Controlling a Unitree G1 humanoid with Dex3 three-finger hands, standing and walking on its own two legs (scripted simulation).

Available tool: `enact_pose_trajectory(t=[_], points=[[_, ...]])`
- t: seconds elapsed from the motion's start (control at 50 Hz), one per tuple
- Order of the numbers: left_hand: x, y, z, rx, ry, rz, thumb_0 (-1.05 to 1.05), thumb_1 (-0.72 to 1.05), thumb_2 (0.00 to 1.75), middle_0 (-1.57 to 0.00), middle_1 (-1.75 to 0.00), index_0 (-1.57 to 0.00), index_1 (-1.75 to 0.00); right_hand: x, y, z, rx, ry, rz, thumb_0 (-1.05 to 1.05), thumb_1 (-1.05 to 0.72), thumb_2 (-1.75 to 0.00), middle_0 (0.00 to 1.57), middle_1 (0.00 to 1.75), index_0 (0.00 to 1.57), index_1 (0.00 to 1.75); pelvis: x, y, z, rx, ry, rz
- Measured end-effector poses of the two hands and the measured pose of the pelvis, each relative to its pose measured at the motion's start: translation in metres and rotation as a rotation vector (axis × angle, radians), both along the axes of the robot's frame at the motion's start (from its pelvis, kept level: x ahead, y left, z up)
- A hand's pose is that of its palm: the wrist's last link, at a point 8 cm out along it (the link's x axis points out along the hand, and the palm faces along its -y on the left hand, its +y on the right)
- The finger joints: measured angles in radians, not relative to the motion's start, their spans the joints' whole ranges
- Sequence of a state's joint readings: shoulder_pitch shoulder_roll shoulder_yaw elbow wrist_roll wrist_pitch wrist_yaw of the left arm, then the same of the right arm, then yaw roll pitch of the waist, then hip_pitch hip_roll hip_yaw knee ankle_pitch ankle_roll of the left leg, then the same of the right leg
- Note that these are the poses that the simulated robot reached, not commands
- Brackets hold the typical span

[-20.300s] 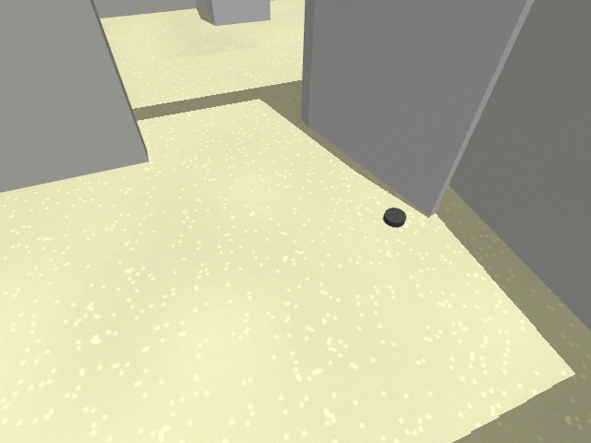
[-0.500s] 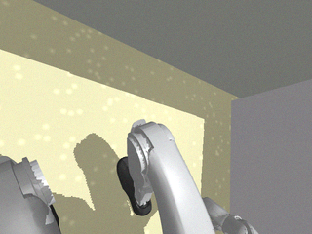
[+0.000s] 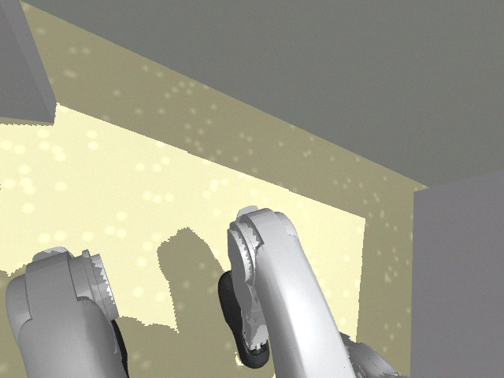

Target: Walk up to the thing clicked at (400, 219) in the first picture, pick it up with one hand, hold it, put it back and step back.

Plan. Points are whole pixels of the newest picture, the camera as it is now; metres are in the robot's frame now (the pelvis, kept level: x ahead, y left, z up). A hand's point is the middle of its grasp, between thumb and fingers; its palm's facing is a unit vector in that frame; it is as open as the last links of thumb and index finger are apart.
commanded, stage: settle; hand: left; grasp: from above
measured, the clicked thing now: out of the picture +0.44 +0.36 -0.23
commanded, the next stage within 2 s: lift in 0.36 s
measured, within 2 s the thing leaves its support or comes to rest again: neither
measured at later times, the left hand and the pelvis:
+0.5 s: hand out of the picture +0.42 +0.35 -0.13, palm faces -0.40 -0.10 -0.91, open 11.6 cm; pelvis -0.01 -0.01 +0.01, yaw +4 degrees
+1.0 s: hand out of the picture +0.36 +0.35 -0.02, palm faces -0.42 -0.13 -0.90, open 11.6 cm; pelvis -0.01 -0.01 +0.09, yaw +8 degrees
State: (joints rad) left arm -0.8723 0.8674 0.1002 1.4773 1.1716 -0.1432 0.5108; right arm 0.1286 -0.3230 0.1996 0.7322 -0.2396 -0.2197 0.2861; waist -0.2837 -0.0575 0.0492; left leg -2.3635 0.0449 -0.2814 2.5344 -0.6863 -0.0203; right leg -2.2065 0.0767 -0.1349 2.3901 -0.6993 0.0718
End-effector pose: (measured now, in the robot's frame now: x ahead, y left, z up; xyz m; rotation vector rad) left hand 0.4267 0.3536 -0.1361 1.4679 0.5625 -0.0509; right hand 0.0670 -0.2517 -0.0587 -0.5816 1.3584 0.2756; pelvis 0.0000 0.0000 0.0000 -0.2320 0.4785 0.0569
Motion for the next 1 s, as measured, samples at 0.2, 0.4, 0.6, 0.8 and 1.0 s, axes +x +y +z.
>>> enact_pose_trajectory(t=[0.2, 0.4, 0.6, 0.8, 1.0], points=[[-0.010, -0.005, 0.032, -0.026, 0.064, -0.020, 0.00, -0.15, 0.41, -0.57, -0.65, -0.58, -0.60, 0.009, -0.009, -0.008, 0.011, -0.055, -0.073, 0.00, -0.91, -0.90, 0.20, 0.29, 0.20, 0.30, -0.007, -0.004, 0.006, 0.037, 0.005, 0.021], [-0.003, -0.007, 0.053, -0.008, 0.024, -0.065, 0.00, -0.16, 0.40, -0.59, -0.63, -0.60, -0.59, 0.006, -0.018, -0.010, -0.035, -0.041, -0.129, 0.00, -0.91, -0.90, 0.20, 0.29, 0.20, 0.30, -0.007, -0.008, 0.009, 0.058, 0.026, 0.034], [-0.007, -0.003, 0.074, -0.001, 0.043, -0.019, 0.00, -0.15, 0.34, -0.62, -0.60, -0.63, -0.56, 0.013, -0.016, -0.010, -0.024, -0.048, -0.162, 0.00, -0.91, -0.90, 0.20, 0.29, 0.20, 0.30, -0.007, -0.010, 0.021, 0.070, 0.056, 0.047], [-0.030, -0.004, 0.113, -0.026, 0.072, -0.023, 0.00, -0.14, 0.34, -0.62, -0.60, -0.63, -0.56, 0.022, -0.017, 0.008, -0.023, -0.060, -0.209, 0.00, -0.91, -0.90, 0.20, 0.29, 0.21, 0.30, -0.009, -0.011, 0.048, 0.083, 0.076, 0.066], [-0.059, 0.001, 0.178, -0.014, 0.054, -0.028, -0.01, -0.15, 0.39, -0.59, -0.62, -0.61, -0.58, 0.047, -0.016, 0.043, -0.017, -0.150, -0.238, 0.00, -0.91, -0.90, 0.20, 0.29, 0.21, 0.30, -0.013, -0.011, 0.087, 0.096, 0.086, 0.087]])
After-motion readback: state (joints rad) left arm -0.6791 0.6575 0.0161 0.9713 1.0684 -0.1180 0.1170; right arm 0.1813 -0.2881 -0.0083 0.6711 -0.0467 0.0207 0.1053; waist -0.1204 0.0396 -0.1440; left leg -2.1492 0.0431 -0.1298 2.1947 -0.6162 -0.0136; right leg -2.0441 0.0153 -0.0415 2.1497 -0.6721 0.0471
